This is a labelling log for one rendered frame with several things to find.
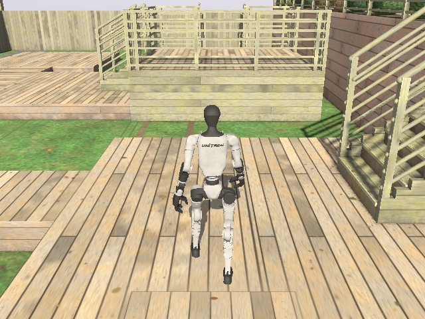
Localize robot head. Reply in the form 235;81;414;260
201;105;224;137

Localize left robot shin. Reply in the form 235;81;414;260
191;210;201;249

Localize robot left hand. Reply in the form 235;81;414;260
173;194;188;213

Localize right robot forearm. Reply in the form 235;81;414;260
235;158;244;179

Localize robot right upper arm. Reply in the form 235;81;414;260
226;133;242;168

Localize robot right hand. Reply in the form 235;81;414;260
229;176;245;188

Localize robot left upper arm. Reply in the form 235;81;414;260
183;134;199;172

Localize left robot forearm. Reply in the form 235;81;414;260
175;162;189;196

